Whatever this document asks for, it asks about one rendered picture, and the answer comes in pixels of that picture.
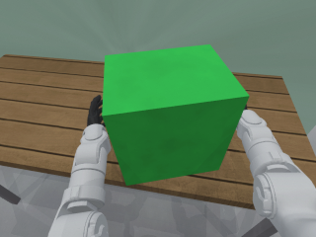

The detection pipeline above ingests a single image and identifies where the left robot upper arm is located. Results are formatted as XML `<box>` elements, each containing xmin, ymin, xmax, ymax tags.
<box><xmin>48</xmin><ymin>210</ymin><xmax>109</xmax><ymax>237</ymax></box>

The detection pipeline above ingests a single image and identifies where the robot right forearm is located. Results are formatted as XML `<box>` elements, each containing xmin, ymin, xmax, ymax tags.
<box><xmin>236</xmin><ymin>110</ymin><xmax>316</xmax><ymax>193</ymax></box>

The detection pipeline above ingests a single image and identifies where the left robot hand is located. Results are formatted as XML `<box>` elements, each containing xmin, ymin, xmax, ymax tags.
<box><xmin>87</xmin><ymin>95</ymin><xmax>106</xmax><ymax>127</ymax></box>

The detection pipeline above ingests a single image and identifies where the right robot upper arm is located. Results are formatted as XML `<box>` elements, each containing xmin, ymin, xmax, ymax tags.
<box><xmin>253</xmin><ymin>172</ymin><xmax>316</xmax><ymax>237</ymax></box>

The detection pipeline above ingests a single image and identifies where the table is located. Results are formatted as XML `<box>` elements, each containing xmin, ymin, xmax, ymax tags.
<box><xmin>0</xmin><ymin>54</ymin><xmax>316</xmax><ymax>237</ymax></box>

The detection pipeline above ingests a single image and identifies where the robot left forearm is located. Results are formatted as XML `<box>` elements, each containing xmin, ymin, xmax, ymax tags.
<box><xmin>47</xmin><ymin>123</ymin><xmax>112</xmax><ymax>237</ymax></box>

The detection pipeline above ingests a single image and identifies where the carton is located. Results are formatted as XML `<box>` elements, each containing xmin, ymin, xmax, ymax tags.
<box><xmin>102</xmin><ymin>44</ymin><xmax>250</xmax><ymax>186</ymax></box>

